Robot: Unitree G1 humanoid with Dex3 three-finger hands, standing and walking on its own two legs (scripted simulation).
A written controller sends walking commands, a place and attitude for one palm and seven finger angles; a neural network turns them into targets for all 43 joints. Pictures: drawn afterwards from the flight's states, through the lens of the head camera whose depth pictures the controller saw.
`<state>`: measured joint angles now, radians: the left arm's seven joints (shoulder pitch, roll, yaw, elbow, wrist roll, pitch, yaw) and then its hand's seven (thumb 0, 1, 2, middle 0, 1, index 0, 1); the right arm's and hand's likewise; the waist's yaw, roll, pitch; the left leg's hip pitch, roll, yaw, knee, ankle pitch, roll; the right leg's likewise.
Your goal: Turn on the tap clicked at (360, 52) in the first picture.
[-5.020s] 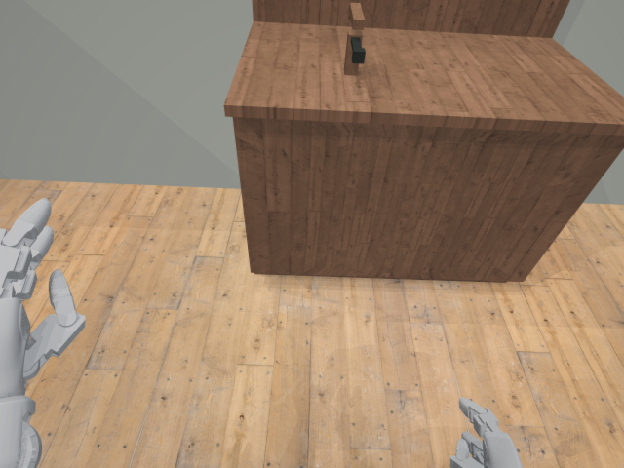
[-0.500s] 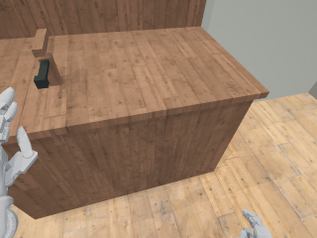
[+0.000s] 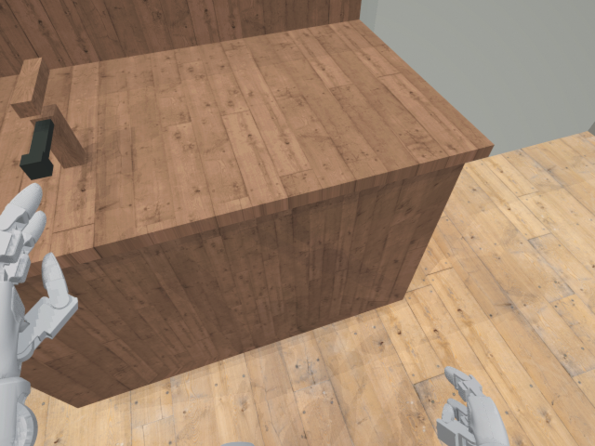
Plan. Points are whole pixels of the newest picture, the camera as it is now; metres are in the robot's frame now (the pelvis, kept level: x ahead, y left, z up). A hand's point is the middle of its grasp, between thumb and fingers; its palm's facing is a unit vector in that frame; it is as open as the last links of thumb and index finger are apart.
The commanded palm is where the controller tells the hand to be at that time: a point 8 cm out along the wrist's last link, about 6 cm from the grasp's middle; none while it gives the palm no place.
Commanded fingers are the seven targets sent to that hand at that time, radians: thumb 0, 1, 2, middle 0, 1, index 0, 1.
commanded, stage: come to a stop and stand still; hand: left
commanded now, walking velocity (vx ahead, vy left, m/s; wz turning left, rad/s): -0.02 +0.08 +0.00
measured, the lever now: (37, 165) +0.45 +0.40 +0.13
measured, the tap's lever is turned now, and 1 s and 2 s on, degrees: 0 0 0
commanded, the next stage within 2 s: look again from close up in 1.92 s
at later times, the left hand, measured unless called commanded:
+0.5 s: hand out of the picture +0.13 +0.26 +0.17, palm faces +0.46 -0.82 -0.34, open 7.4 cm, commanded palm +0.08 +0.30 +0.18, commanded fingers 0.00 0.90 0.90 -0.20 -0.30 -0.20 -0.30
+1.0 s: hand out of the picture +0.08 +0.26 +0.17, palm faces +0.44 -0.81 -0.39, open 7.4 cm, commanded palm +0.02 +0.30 +0.18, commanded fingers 0.00 0.90 0.90 -0.20 -0.30 -0.20 -0.30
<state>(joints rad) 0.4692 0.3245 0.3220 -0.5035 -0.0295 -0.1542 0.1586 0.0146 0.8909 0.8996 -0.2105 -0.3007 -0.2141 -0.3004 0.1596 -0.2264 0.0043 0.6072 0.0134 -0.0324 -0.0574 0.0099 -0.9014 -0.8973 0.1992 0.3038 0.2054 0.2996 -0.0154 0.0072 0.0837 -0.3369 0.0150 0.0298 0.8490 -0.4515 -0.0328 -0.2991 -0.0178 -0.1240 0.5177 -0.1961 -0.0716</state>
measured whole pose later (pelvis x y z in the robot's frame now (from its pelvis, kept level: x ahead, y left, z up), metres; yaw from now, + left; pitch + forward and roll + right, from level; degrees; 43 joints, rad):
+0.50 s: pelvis -0.08 +0.02 -0.01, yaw +1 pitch -5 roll +0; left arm 0.38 0.30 0.31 -0.42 0.01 -0.18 0.16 0.01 0.89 0.90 -0.21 -0.30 -0.21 -0.30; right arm 0.23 -0.15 0.05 0.62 0.00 -0.08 -0.05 0.01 -0.90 -0.90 0.20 0.30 0.21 0.30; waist 0.02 0.01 0.05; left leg -0.27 0.02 0.04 0.58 -0.26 0.00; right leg -0.32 -0.01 -0.06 0.54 -0.18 -0.01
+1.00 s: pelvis -0.13 +0.01 -0.01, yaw +2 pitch -6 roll +0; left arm 0.42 0.36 0.35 -0.48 0.00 -0.18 0.15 0.01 0.89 0.90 -0.21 -0.30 -0.21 -0.30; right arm 0.23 -0.20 -0.01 0.61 0.01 -0.08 -0.06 0.01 -0.90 -0.90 0.20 0.30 0.20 0.30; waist -0.01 -0.01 0.10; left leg -0.33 0.04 0.05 0.59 -0.22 0.00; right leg -0.38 0.00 -0.06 0.60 -0.32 0.01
